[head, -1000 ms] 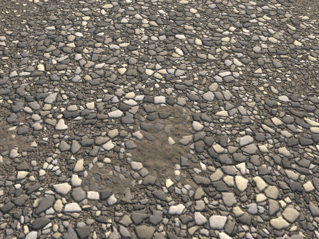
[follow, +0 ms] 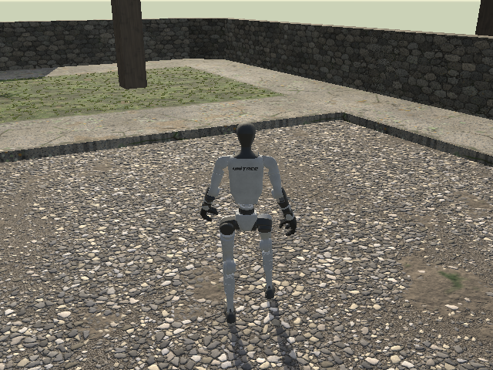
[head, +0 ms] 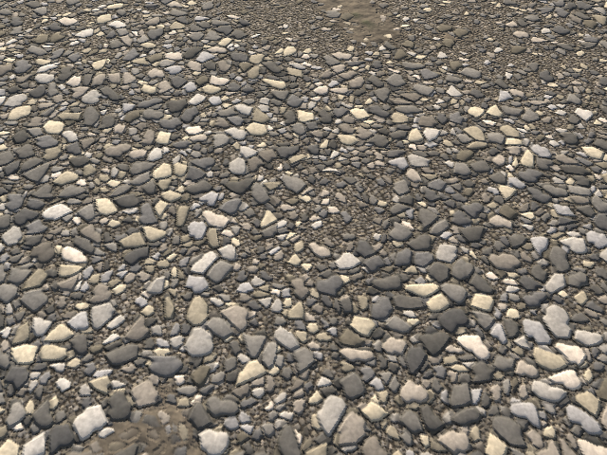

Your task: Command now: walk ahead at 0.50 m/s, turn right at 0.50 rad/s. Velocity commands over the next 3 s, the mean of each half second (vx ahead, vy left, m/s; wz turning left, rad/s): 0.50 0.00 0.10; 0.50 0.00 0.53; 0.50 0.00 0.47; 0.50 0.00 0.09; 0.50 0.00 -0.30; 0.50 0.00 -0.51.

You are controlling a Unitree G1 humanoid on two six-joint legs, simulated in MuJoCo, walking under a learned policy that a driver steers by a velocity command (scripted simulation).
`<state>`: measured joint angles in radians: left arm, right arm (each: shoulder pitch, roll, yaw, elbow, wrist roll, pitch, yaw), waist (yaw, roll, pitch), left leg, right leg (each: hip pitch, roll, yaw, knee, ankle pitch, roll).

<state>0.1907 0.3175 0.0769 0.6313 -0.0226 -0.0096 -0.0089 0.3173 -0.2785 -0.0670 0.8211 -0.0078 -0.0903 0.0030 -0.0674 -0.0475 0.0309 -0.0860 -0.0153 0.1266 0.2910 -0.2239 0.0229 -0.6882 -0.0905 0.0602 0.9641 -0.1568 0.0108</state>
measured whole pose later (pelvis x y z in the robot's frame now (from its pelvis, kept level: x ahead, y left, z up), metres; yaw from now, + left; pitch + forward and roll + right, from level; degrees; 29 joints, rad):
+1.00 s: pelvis +0.54 +0.06 +0.00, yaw +24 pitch +2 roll -1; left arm 0.07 0.30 0.07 0.71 0.01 -0.09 0.01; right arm 0.32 -0.27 -0.07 0.76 0.02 -0.05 0.00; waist -0.06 -0.03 0.05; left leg -0.18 -0.10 -0.09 0.35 -0.18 0.10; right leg -0.64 -0.09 0.09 0.84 -0.14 0.05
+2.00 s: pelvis +0.98 +0.35 +0.00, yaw +39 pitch +1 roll +1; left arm 0.13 0.31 0.05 0.81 0.00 -0.06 -0.01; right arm 0.36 -0.27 -0.05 0.80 0.00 -0.08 0.02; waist -0.05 -0.05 0.01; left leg -0.10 -0.07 0.03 0.25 -0.17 0.07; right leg -0.67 -0.13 0.04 0.86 -0.08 0.02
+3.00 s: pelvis +1.47 +0.64 +0.00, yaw +11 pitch +1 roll +2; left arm 0.21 0.32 0.07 0.68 -0.02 -0.02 0.00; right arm 0.31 -0.27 -0.06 0.82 0.00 -0.10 0.01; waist -0.06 -0.05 0.02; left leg -0.12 -0.03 0.08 0.30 -0.20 0.04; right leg -0.63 -0.07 0.08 0.97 -0.23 0.00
